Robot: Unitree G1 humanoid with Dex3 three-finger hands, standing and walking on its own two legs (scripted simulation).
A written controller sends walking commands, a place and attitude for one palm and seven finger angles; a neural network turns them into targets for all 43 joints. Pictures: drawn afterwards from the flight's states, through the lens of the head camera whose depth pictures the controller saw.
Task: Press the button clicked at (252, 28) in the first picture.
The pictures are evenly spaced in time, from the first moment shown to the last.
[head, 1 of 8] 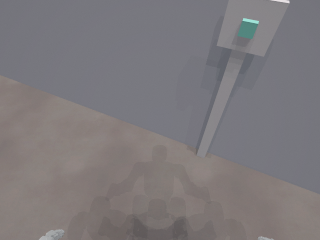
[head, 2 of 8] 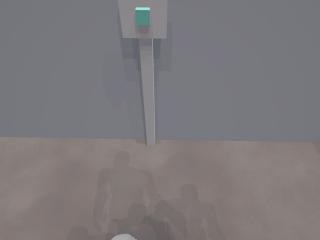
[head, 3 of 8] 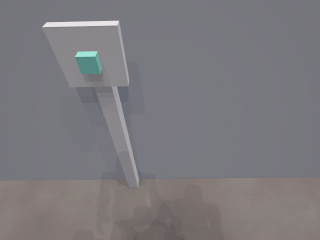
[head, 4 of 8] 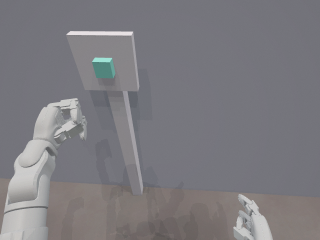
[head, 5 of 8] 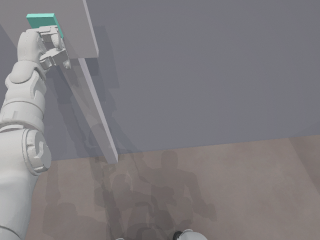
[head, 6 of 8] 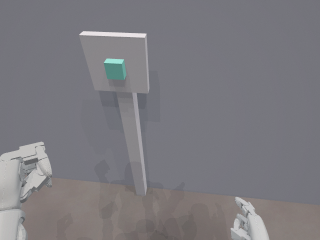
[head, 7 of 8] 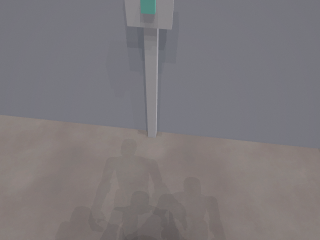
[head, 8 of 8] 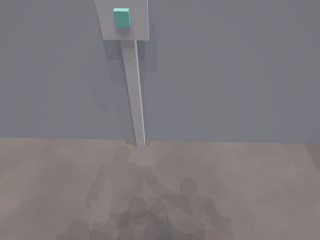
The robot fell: no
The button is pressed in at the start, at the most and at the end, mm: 0 13 0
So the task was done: yes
